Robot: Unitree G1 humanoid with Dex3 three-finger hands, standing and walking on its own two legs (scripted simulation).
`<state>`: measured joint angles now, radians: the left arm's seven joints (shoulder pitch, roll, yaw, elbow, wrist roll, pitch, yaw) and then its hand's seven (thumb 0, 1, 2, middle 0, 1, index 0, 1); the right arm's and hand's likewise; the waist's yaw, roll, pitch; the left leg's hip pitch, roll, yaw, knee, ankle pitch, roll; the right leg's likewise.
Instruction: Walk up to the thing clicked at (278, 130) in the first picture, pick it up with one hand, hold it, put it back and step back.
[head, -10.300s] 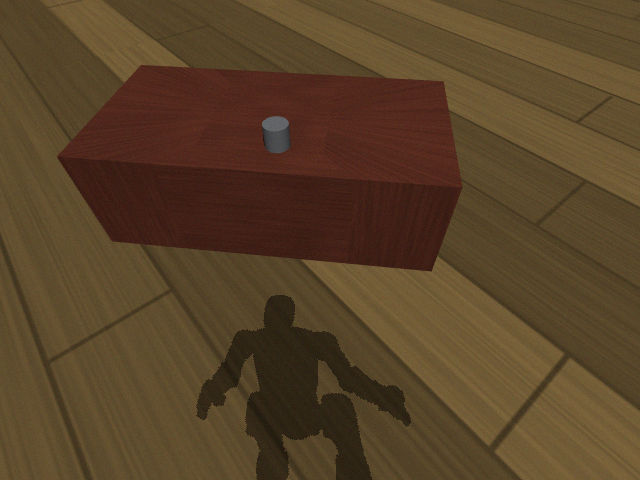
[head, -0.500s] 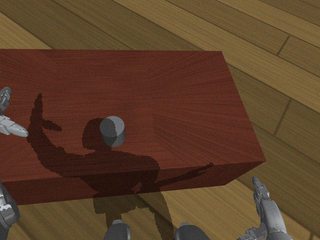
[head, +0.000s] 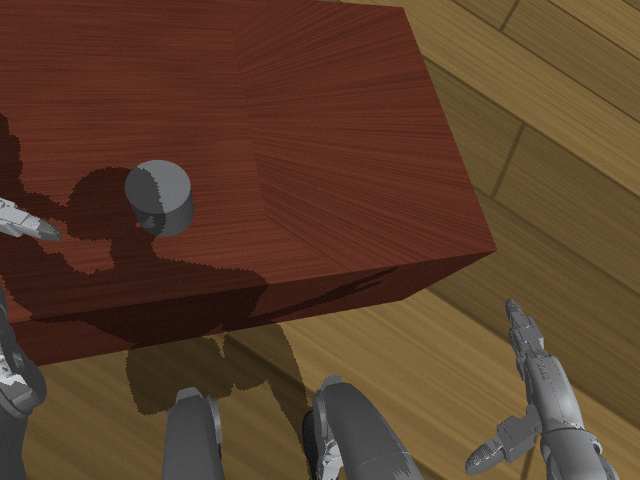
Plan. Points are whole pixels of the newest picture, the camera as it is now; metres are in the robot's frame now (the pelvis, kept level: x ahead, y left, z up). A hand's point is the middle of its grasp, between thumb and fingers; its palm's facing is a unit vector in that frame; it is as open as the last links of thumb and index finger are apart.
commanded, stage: approach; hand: left
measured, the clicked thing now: (162, 199) +0.53 +0.15 -0.16
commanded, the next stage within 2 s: close in in 0.10 s
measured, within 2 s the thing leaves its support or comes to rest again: neither
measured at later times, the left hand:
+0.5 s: hand (126, 191) +0.54 +0.20 -0.15, palm faces +0.11 -0.99 +0.03, open 17.7 cm
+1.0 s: hand (152, 189) +0.53 +0.16 -0.14, palm faces +0.14 -0.99 +0.03, open 17.3 cm
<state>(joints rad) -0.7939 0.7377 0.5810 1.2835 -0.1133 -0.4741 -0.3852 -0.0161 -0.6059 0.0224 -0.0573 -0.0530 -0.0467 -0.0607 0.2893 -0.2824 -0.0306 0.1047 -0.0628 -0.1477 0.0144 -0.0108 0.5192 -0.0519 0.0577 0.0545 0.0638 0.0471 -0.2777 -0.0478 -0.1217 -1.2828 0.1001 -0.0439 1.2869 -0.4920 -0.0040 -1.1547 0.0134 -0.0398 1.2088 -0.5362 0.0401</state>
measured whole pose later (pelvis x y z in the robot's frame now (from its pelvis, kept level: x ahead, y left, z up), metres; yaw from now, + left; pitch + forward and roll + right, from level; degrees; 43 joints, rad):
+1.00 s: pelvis -0.02 -0.01 -0.09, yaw -2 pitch +35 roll -7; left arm -0.88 0.62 0.48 1.20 0.06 -0.56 0.00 -0.02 -0.61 0.00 -0.17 -0.09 -0.17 -0.08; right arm 0.43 -0.31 -0.10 -0.43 -0.10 -0.03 0.13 -0.01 0.50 -0.06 0.06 0.06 0.07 0.05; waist -0.43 -0.04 -0.16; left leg -1.68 0.10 -0.09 1.64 -0.57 -0.01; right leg -1.55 0.02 -0.06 1.58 -0.64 0.04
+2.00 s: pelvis -0.03 +0.00 -0.09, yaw -2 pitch +35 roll -7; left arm -0.94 0.66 0.48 1.26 0.10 -0.55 0.03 -0.01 -0.61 0.69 -0.76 -0.91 -0.96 -1.00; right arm 0.41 -0.32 -0.09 -0.42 -0.10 -0.01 0.13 -0.01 0.50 -0.06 0.06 0.05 0.07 0.05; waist -0.45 -0.03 -0.15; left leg -1.68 0.10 -0.08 1.63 -0.57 0.00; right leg -1.55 0.02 -0.05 1.57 -0.63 0.05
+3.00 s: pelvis -0.01 +0.00 -0.04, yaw -1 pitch +31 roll -6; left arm -0.94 0.57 0.44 1.28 0.07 -0.52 0.05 -0.01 -0.61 0.90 -0.58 -1.10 -1.27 -1.48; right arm 0.36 -0.26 -0.03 -0.24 -0.10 0.02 0.10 -0.01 0.51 -0.06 0.06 0.05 0.07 0.05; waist -0.38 -0.01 -0.15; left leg -1.45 0.10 -0.06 1.43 -0.53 -0.01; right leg -1.32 0.02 -0.03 1.37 -0.58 0.04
